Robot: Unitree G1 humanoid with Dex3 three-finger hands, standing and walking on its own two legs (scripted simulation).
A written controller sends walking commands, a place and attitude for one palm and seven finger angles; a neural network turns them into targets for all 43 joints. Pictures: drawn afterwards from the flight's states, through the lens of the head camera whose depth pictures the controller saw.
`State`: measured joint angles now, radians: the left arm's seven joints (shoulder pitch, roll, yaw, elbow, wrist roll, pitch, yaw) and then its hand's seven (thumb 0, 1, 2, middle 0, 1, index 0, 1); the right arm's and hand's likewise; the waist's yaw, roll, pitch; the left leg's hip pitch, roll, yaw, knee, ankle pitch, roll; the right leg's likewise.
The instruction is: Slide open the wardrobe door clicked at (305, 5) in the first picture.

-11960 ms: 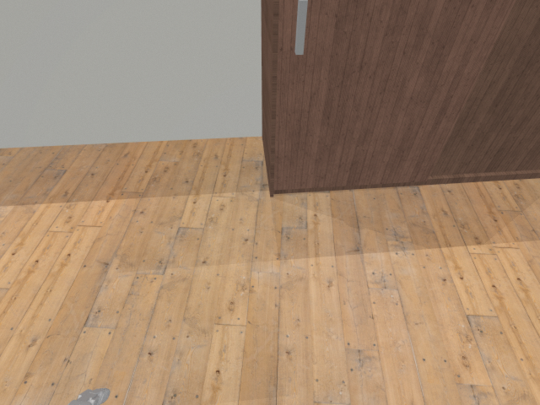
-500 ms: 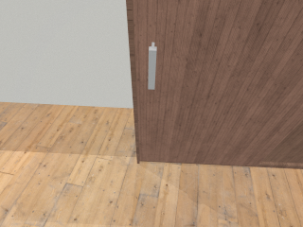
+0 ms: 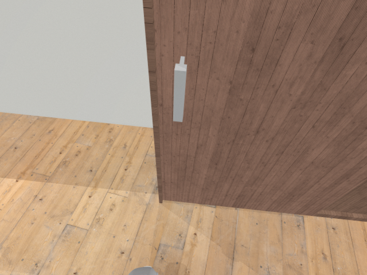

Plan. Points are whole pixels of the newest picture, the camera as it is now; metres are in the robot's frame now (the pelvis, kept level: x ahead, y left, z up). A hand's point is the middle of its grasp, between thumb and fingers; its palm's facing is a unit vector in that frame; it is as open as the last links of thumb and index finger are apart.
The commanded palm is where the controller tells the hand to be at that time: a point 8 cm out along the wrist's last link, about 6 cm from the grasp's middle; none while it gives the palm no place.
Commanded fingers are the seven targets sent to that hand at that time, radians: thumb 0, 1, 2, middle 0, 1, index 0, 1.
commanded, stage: shuffle to correct the standing spot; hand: left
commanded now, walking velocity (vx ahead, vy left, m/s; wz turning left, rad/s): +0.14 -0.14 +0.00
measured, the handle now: (180, 90) +0.53 +0.07 +0.09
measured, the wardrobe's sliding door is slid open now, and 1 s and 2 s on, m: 0.00 0.00 0.00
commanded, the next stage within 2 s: come to a stop and stand still in 0.32 s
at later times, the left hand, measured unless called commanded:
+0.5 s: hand (143, 243) +0.21 +0.12 -0.16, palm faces -0.07 -0.97 -0.25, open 7.4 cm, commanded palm none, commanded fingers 0.00 0.90 0.90 -0.20 -0.30 -0.20 -0.30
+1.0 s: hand out of the picture +0.11 +0.14 -0.18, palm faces +0.10 -0.97 -0.24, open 7.4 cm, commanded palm none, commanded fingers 0.00 0.90 0.90 -0.20 -0.30 -0.20 -0.30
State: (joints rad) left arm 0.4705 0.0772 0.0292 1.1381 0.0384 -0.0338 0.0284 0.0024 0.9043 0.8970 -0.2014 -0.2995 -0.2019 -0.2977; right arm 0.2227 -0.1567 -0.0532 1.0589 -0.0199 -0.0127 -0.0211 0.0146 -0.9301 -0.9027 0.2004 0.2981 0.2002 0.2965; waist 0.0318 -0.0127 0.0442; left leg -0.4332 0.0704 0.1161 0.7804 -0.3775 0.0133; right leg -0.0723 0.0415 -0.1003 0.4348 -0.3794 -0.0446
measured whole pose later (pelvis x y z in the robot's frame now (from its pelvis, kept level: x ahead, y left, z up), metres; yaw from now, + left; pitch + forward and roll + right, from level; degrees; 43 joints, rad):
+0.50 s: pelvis +0.11 -0.08 +0.00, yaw -3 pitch +1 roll +0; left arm 0.17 0.22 0.08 0.95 0.04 0.02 -0.01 0.01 0.91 0.90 -0.20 -0.30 -0.20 -0.30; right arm 0.35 -0.14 -0.06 1.08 -0.04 0.00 -0.03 0.00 -0.91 -0.90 0.21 0.30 0.20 0.30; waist -0.05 0.00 0.07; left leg -0.18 0.15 0.15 0.55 -0.36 -0.08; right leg -0.39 -0.08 -0.06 0.57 -0.16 0.03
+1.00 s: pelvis +0.07 -0.06 -0.01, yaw +0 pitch -1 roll +0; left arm 0.22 0.22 0.07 0.99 0.04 0.05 0.04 0.00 0.90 0.90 -0.21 -0.30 -0.21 -0.30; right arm 0.17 -0.20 -0.06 0.95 -0.02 0.01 0.00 0.00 -0.91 -0.90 0.20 0.30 0.20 0.30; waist 0.04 -0.03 0.04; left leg -0.24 0.03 0.03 0.59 -0.35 -0.02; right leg -0.42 -0.11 -0.10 0.57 -0.21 0.03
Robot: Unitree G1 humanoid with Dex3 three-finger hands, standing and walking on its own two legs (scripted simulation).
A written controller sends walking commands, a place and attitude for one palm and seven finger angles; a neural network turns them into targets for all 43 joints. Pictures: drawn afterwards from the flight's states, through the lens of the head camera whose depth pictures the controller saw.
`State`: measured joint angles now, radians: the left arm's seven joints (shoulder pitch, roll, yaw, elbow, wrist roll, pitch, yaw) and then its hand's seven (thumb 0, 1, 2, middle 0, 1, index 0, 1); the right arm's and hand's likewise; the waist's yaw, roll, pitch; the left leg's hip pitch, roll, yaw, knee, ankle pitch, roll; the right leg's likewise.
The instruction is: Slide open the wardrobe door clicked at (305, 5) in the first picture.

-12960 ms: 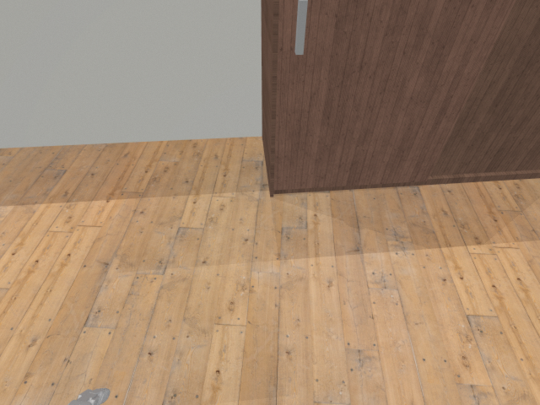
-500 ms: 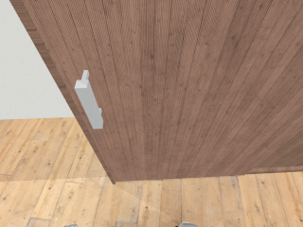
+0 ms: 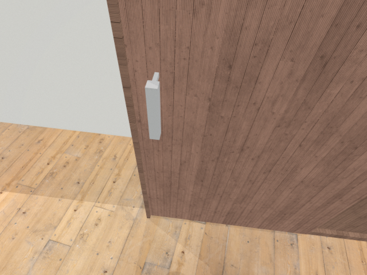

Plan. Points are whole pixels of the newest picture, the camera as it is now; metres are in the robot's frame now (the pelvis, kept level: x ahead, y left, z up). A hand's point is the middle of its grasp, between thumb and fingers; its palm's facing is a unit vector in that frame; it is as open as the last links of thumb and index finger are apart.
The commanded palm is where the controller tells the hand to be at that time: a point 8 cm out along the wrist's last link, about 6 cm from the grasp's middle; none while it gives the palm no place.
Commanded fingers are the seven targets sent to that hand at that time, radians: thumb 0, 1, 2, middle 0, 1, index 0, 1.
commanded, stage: come to a stop and stand still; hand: left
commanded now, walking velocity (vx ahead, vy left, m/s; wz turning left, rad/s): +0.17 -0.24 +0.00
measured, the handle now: (155, 107) +0.47 +0.12 +0.10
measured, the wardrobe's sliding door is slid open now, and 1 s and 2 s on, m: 0.00 0.00 0.00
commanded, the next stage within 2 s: look again from close up in 0.94 s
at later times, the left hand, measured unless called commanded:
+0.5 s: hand out of the picture +0.06 +0.16 -0.16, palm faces -0.04 -0.98 -0.22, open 7.3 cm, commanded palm none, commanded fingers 0.00 0.90 0.90 -0.20 -0.30 -0.20 -0.30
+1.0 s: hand out of the picture +0.01 +0.13 -0.16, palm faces +0.02 -0.98 -0.19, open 7.3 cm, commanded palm none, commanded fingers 0.00 0.90 0.90 -0.20 -0.30 -0.20 -0.30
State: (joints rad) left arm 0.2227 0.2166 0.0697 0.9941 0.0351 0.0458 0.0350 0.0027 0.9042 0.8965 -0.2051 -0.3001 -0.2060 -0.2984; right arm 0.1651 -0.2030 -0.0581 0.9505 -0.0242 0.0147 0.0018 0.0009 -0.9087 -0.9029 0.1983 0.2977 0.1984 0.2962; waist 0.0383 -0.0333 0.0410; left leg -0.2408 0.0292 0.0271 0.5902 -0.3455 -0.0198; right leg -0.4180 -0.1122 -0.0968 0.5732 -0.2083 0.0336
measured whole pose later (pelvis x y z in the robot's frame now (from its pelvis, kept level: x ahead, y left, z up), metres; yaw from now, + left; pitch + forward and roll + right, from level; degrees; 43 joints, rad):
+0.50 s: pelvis +0.01 -0.02 +0.01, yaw -2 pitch +1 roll +0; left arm 0.22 0.16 0.04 1.06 0.02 0.00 0.02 0.01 0.93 0.90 -0.20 -0.30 -0.20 -0.30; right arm 0.38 -0.15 -0.03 1.13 -0.02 0.02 -0.04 0.00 -0.91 -0.90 0.20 0.30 0.20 0.30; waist -0.05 0.02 0.03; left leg -0.24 0.07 0.05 0.54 -0.36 -0.03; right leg -0.22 -0.01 -0.06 0.48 -0.29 -0.01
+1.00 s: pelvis +0.03 -0.03 +0.02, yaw -1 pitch -1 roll +0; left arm 0.31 0.14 0.01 1.14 0.01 0.00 0.04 0.00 0.92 0.90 -0.20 -0.30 -0.20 -0.30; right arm 0.26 -0.15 -0.01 1.14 -0.02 0.00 -0.04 0.01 -0.92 -0.90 0.20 0.30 0.20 0.30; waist 0.00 0.00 0.04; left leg -0.14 0.06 0.09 0.40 -0.24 -0.03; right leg -0.11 0.00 -0.07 0.39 -0.27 -0.02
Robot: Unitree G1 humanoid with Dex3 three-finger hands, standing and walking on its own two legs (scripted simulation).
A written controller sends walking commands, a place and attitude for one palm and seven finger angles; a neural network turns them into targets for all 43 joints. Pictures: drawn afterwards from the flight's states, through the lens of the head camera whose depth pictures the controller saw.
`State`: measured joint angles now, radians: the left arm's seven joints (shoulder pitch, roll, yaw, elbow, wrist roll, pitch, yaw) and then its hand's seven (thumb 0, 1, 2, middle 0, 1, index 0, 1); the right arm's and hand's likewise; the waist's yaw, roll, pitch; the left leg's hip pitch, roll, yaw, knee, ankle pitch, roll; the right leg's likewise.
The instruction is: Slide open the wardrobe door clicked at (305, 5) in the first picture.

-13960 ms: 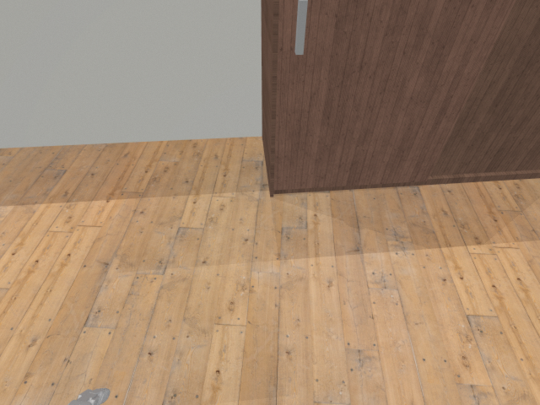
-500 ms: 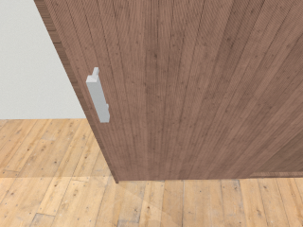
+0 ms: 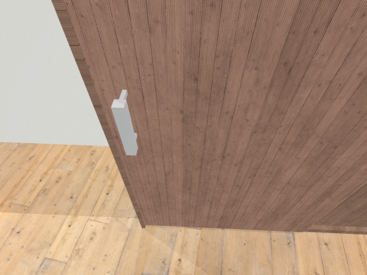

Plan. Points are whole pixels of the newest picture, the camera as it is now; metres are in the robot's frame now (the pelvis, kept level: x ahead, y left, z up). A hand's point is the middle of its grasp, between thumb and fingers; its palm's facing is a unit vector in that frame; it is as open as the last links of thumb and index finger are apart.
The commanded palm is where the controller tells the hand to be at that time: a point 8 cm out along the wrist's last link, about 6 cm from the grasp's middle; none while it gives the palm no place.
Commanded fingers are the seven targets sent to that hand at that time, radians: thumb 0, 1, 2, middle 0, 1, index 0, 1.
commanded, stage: look again from close up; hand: left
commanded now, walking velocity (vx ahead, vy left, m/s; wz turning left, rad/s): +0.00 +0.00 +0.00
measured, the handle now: (128, 123) +0.43 +0.17 +0.08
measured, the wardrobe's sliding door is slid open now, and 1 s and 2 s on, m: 0.00 0.00 0.00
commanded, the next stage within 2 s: none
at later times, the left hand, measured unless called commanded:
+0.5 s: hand out of the picture -0.01 +0.21 -0.18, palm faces +0.03 -0.98 -0.20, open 7.4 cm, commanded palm none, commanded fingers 0.00 0.90 0.90 -0.20 -0.30 -0.20 -0.30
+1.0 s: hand out of the picture -0.12 +0.23 -0.18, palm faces +0.03 -0.98 -0.21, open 7.4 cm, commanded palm none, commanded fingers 0.00 0.90 0.90 -0.20 -0.30 -0.20 -0.30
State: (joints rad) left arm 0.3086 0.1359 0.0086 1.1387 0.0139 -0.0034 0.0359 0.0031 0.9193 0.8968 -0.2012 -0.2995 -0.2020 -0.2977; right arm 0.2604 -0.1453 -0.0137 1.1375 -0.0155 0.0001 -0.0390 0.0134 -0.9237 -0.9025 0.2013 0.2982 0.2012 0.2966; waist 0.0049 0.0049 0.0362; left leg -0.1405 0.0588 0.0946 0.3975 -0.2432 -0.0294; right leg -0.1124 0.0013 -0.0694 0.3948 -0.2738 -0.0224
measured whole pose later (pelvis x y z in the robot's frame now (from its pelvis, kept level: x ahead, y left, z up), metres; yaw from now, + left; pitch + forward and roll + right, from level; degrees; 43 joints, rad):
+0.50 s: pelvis -0.04 +0.04 -0.01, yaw +0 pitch -3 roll -1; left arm 0.32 0.17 0.00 1.01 0.03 0.00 0.05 0.00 0.90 0.90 -0.20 -0.30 -0.20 -0.30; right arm 0.25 -0.16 -0.03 1.02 -0.02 -0.01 -0.02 0.00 -0.92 -0.90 0.20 0.30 0.20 0.30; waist 0.00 -0.01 -0.02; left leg -0.22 0.03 0.11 0.56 -0.28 0.03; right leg -0.18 -0.04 -0.05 0.52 -0.28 0.02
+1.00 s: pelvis -0.08 +0.06 -0.01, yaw +0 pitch -2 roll -1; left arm 0.41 0.15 0.00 1.05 0.03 0.01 0.04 0.01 0.90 0.90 -0.20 -0.30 -0.20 -0.30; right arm 0.34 -0.15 -0.03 1.06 -0.01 0.02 -0.01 0.01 -0.91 -0.90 0.20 0.30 0.20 0.30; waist -0.01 0.01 0.02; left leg -0.30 0.00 0.12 0.50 -0.18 0.06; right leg -0.27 -0.06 -0.03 0.50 -0.21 0.04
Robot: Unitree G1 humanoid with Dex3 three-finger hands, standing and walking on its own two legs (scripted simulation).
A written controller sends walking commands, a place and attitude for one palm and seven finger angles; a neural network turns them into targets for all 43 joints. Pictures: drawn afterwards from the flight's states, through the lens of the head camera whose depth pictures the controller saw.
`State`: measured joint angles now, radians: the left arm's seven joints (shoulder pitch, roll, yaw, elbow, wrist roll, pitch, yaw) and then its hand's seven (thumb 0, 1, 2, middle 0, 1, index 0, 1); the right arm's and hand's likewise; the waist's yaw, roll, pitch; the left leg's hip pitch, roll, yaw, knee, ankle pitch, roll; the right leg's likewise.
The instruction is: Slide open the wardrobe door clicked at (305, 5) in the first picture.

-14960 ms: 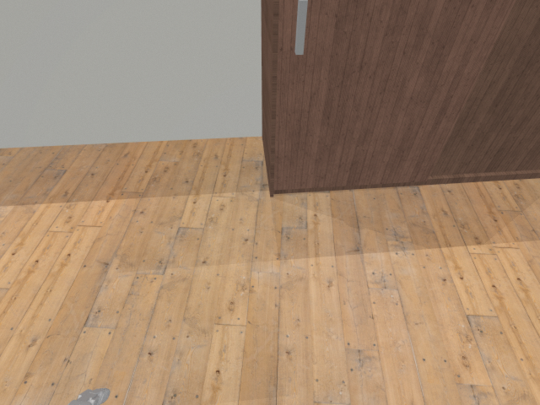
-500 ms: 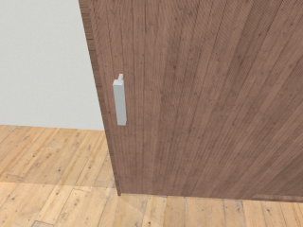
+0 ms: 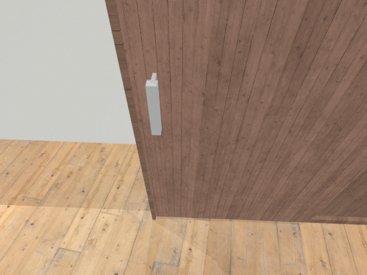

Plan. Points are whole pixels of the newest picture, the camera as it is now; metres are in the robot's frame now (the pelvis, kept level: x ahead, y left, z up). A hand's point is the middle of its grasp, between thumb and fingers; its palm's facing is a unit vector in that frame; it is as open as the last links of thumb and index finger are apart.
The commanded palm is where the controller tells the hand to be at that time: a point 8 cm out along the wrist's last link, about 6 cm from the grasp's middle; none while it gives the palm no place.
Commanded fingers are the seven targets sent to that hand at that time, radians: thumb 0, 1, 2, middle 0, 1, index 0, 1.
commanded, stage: look again from close up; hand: left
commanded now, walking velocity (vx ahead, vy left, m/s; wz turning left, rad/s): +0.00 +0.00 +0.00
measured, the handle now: (155, 104) +0.52 +0.11 +0.09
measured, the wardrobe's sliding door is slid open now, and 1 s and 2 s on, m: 0.00 0.00 0.00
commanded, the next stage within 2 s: raise the hand with hooked fingers in 1.20 s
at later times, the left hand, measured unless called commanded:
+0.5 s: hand out of the picture -0.01 +0.16 -0.17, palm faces +0.02 -0.98 -0.19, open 7.4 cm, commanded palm none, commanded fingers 0.00 0.90 0.90 -0.20 -0.30 -0.20 -0.30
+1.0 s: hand out of the picture +0.04 +0.16 -0.17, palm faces -0.01 -0.98 -0.21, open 7.4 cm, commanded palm none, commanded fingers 0.00 0.90 0.90 -0.20 -0.30 -0.20 -0.30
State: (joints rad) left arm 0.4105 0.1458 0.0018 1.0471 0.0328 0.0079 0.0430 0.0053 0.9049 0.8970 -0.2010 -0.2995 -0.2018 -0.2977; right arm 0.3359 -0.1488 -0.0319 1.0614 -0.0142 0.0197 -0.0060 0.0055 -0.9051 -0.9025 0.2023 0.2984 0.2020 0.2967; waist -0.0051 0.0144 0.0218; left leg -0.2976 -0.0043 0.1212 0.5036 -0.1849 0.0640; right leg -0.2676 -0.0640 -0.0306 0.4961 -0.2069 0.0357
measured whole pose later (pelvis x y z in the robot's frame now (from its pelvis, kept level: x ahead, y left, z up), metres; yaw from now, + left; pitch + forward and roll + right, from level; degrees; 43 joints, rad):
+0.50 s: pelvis +0.01 +0.00 +0.00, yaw +0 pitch -1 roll -1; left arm 0.36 0.13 0.01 1.04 0.03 -0.01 0.04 0.00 0.90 0.90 -0.20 -0.30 -0.20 -0.30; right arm 0.30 -0.14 -0.03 1.07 -0.01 0.01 -0.01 0.00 -0.91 -0.90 0.20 0.30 0.20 0.30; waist -0.01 0.01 0.02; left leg -0.31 0.00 0.12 0.50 -0.19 0.06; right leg -0.28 -0.05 -0.01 0.49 -0.20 0.04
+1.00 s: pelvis +0.03 -0.01 +0.01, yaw -1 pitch -2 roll +0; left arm 0.29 0.15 -0.01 1.06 0.02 -0.02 0.05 0.01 0.91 0.90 -0.20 -0.30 -0.20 -0.30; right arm 0.24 -0.17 -0.02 1.10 -0.01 -0.01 -0.01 0.01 -0.91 -0.90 0.20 0.30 0.20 0.30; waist -0.01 0.00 0.04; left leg -0.22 0.00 0.12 0.44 -0.19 0.05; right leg -0.20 -0.05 -0.01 0.45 -0.22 0.04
